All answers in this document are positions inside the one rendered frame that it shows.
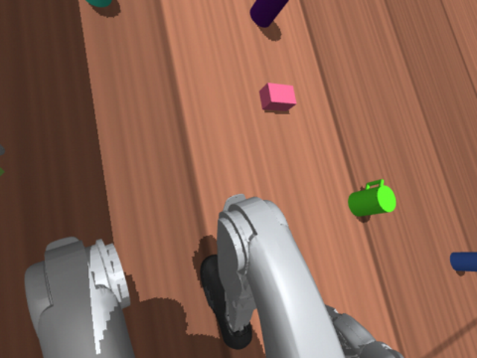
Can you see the right robot foot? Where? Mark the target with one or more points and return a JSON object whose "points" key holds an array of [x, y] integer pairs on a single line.
{"points": [[215, 295]]}

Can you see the right robot hand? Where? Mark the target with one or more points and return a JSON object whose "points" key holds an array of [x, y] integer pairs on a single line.
{"points": [[352, 335]]}

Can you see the right robot arm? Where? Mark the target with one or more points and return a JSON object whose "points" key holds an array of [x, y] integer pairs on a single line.
{"points": [[379, 350]]}

